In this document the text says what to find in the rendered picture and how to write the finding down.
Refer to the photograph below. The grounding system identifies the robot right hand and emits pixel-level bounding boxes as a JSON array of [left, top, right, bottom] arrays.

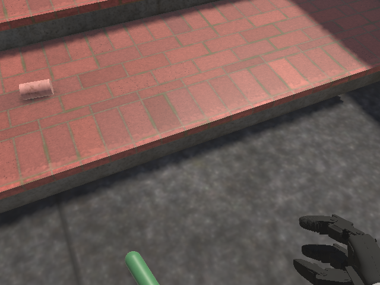
[[293, 214, 380, 285]]

